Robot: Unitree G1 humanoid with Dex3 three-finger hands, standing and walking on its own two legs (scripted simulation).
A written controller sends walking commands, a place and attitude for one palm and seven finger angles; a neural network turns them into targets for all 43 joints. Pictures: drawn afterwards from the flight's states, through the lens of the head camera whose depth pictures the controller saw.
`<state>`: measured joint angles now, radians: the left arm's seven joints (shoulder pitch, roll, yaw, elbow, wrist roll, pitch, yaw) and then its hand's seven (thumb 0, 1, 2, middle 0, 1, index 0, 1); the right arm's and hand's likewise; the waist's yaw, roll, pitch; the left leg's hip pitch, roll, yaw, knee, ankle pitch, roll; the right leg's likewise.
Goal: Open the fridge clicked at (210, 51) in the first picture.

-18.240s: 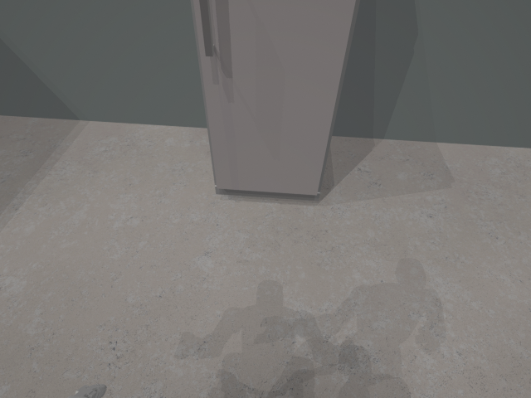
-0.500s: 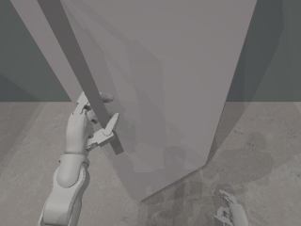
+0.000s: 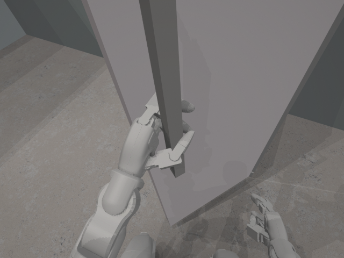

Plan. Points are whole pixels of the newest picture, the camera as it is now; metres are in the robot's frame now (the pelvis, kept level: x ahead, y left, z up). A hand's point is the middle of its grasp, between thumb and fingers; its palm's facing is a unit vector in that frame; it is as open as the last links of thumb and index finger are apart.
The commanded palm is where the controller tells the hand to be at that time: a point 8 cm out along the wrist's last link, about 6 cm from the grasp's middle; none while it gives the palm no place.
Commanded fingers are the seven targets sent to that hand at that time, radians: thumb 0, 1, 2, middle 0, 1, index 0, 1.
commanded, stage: walk backward, drawing the door open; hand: left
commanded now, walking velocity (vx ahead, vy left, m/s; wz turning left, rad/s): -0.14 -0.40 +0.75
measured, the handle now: (162, 98) +0.31 +0.01 +0.25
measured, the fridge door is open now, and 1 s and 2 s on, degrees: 58 86 78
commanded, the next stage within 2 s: stop walking and hold the door back in 0.44 s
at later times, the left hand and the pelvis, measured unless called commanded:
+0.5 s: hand (282, 221) +0.16 -0.14 +0.18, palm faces +0.00 -0.99 -0.16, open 6.7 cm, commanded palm +0.13 -0.09 +0.18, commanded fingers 0.00 0.90 0.90 -0.45 -1.40 -0.45 -1.40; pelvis -0.08 -0.22 +0.02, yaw +26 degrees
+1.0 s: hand (342, 239) +0.14 -0.20 +0.18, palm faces +0.35 -0.91 -0.24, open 6.5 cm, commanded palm +0.13 -0.13 +0.17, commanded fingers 0.00 0.90 0.90 -0.45 -1.40 -0.45 -1.40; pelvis -0.15 -0.43 +0.04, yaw +29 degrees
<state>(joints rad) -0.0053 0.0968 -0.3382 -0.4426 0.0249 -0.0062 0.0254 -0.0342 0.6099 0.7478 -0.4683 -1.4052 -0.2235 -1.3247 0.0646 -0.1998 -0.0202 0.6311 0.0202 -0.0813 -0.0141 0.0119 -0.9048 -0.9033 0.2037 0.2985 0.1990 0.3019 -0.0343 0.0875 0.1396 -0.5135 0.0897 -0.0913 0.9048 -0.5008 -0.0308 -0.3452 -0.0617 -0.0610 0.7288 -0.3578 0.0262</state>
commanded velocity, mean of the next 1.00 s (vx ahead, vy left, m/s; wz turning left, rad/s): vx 0.08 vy -0.06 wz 0.39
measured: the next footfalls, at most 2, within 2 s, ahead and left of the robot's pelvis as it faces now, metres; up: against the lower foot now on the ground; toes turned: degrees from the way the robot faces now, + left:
left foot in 0.10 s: +0.06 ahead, +0.11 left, +0.00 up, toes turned +10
right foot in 0.26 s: +0.04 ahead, -0.23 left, +0.00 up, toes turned +12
